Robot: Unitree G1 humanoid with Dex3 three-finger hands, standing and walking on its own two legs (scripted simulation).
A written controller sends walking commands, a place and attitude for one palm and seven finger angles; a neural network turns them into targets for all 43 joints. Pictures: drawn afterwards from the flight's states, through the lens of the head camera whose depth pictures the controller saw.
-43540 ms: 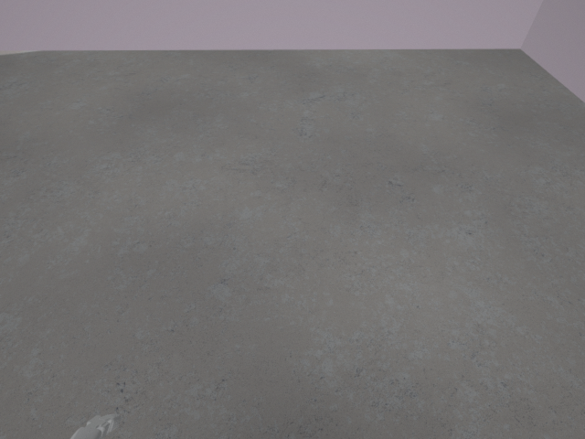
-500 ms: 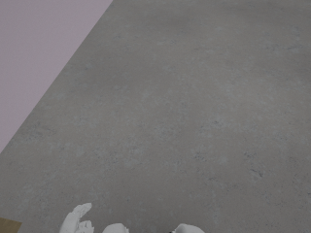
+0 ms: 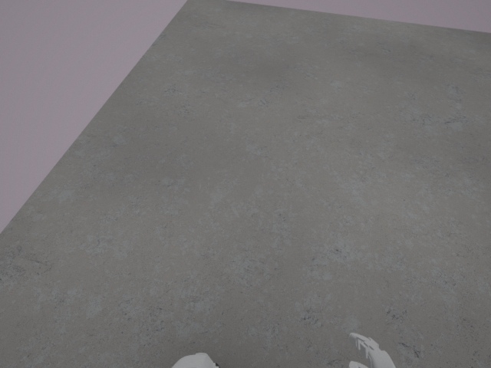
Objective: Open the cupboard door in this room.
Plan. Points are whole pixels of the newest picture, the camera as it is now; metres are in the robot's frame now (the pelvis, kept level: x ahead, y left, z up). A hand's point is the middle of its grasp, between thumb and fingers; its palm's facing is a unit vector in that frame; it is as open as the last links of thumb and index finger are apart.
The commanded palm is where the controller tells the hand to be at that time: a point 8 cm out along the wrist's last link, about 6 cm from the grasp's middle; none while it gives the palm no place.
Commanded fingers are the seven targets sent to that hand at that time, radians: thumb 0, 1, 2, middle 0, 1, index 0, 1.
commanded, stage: walk to a spot facing it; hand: left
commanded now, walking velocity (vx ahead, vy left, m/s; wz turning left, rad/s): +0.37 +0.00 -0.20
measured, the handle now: out of the picture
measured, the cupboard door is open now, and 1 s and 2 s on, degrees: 45 45 45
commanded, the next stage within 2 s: turn to face it in 0.58 s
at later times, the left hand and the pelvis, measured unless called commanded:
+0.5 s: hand (217, 235) +0.40 +0.11 -0.14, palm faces -0.23 -0.95 -0.22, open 7.4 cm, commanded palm none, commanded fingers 0.00 0.90 0.90 -0.20 -0.30 -0.20 -0.30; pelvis +0.23 -0.05 +0.00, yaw -9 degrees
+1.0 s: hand (226, 246) +0.40 +0.09 -0.18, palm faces +0.05 -0.99 -0.14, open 7.3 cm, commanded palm none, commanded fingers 0.00 0.90 0.90 -0.20 -0.30 -0.20 -0.30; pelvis +0.41 -0.08 +0.00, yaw +1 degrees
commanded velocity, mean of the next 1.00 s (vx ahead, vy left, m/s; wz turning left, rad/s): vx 0.21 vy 0.00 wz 0.11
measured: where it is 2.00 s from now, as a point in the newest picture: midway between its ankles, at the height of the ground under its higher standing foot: (292, 295)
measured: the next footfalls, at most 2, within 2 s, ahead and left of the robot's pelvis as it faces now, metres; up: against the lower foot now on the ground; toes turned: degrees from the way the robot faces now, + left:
right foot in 0.48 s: +0.33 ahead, -0.16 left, +0.00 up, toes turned -15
left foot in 0.98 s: +0.53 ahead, +0.01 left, +0.00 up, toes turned +7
